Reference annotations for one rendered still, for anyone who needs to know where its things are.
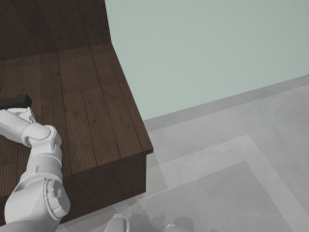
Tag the robot left forearm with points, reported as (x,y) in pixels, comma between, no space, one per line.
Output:
(45,160)

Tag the counter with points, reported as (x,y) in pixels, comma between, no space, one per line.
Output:
(60,54)

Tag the robot left upper arm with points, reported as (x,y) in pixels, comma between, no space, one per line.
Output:
(38,208)

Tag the left robot thigh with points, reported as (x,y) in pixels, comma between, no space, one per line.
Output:
(117,224)

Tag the tap lever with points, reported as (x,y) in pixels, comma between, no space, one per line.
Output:
(21,101)

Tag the left robot hand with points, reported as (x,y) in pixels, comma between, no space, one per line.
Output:
(14,121)

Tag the robot right shin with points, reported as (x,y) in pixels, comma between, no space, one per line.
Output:
(170,225)

